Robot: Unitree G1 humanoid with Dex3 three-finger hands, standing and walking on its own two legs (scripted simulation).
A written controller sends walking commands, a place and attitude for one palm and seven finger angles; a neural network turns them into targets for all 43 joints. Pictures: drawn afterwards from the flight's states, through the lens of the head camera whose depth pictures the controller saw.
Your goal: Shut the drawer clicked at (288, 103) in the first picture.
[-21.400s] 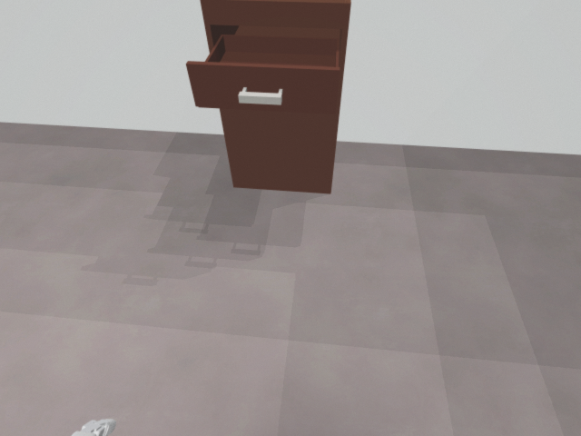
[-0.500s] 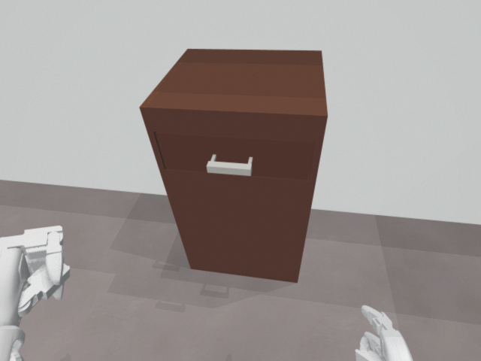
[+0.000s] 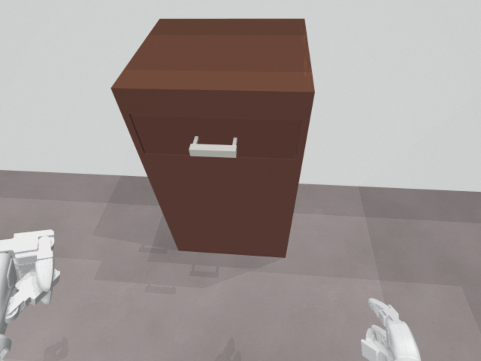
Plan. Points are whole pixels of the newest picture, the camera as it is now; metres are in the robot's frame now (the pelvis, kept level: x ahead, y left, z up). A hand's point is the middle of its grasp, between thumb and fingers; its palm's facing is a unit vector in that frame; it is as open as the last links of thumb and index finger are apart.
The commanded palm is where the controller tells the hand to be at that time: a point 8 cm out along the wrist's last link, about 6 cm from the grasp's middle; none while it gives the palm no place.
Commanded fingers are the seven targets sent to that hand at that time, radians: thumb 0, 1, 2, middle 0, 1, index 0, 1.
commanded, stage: step back with the hand held close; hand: left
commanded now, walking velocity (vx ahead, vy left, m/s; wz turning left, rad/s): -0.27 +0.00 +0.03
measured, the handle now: (214, 145) +0.66 +0.12 -0.07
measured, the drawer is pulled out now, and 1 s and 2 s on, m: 0.00 0.00 0.00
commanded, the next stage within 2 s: stop stepping back and stand still in 1.16 s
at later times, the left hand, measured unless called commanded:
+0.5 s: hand out of the picture +0.12 +0.26 +0.15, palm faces +0.35 -0.80 -0.49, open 3.3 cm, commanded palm +0.06 +0.30 +0.17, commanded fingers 0.00 0.90 0.90 -1.40 -1.60 -1.40 -1.60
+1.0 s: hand out of the picture +0.07 +0.28 +0.16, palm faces +0.38 -0.79 -0.48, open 3.3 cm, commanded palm -0.01 +0.32 +0.17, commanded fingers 0.00 0.90 0.90 -1.40 -1.60 -1.40 -1.60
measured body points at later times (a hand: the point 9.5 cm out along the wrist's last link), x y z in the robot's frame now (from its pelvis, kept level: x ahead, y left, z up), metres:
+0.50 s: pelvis -0.07 +0.02 -0.01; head -0.04 +0.02 +0.44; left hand +0.10 +0.30 +0.18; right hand +0.11 -0.22 -0.09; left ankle +0.02 +0.08 -0.74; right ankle -0.03 -0.10 -0.74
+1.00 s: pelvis -0.12 +0.03 -0.01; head -0.09 +0.06 +0.43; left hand +0.05 +0.32 +0.18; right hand +0.07 -0.21 -0.09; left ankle -0.06 +0.12 -0.74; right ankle -0.09 -0.10 -0.72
